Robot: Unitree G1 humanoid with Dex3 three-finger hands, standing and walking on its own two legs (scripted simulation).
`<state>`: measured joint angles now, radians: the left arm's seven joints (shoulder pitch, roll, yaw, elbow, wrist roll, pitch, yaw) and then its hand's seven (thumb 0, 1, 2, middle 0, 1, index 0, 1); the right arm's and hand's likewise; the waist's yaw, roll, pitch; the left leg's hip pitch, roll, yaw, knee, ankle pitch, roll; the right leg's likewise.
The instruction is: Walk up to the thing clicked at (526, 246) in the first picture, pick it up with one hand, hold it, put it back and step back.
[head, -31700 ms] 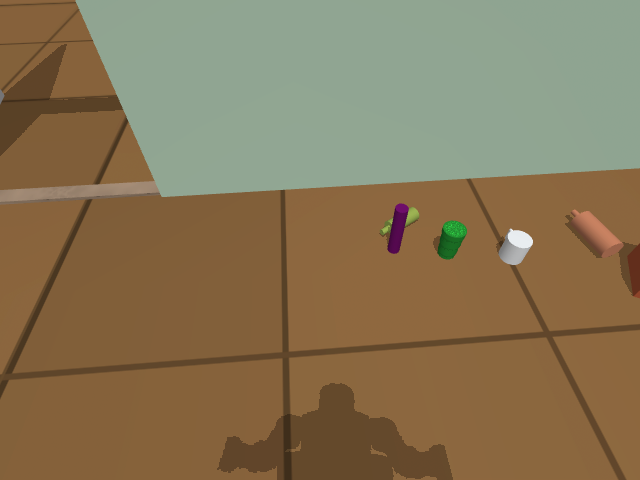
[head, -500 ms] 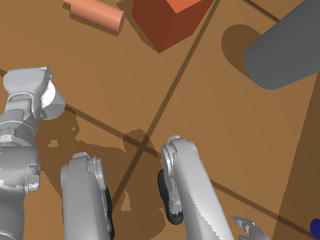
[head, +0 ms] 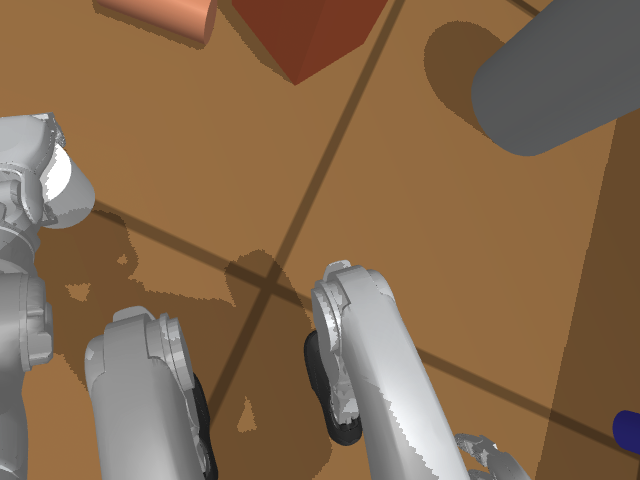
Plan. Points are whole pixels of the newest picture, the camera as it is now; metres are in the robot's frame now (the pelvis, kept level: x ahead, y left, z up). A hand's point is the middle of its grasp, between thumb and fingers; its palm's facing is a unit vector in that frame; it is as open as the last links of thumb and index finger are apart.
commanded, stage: lower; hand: left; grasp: from above
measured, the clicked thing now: (32, 179) +0.51 +0.29 -0.22
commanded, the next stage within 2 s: rest in 0.30 s
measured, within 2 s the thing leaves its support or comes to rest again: rests again in 0.78 s
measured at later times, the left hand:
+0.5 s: hand (51, 188) +0.50 +0.27 -0.22, palm faces -0.45 -0.05 -0.89, open 11.5 cm
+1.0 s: hand (57, 188) +0.51 +0.27 -0.25, palm faces -0.45 -0.06 -0.89, open 11.5 cm
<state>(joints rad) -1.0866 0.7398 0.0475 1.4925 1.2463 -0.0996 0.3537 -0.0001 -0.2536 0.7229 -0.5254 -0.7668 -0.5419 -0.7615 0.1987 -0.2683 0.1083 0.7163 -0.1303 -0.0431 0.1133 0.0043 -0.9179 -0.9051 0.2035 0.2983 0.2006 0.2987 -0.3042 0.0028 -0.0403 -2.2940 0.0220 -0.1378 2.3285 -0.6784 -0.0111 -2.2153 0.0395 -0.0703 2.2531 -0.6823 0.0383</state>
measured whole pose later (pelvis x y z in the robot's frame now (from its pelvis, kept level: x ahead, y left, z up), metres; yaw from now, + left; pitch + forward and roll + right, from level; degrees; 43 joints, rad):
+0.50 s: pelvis +0.00 +0.00 -0.03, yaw -2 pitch +35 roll -9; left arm -1.10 0.79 0.06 1.54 1.28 -0.12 0.42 0.00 -0.25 0.70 -0.54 -0.75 -0.56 -0.75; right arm 0.18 -0.28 0.15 0.69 -0.15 -0.06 0.14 0.00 -0.92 -0.90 0.20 0.30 0.20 0.30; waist -0.33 -0.03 0.02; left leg -2.37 0.01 -0.17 2.43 -0.68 -0.01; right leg -2.28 0.04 -0.09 2.34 -0.69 0.04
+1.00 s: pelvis +0.00 +0.00 -0.04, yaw -4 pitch +33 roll -11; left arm -1.13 0.88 0.07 1.60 1.28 -0.13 0.46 0.00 -0.26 0.71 -0.55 -0.76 -0.57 -0.75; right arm 0.16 -0.31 0.21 0.67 -0.18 -0.10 0.16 0.00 -0.91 -0.90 0.20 0.30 0.20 0.30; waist -0.36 -0.06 0.08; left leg -2.37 0.02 -0.21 2.48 -0.71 -0.01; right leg -2.26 0.06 -0.12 2.35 -0.69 0.05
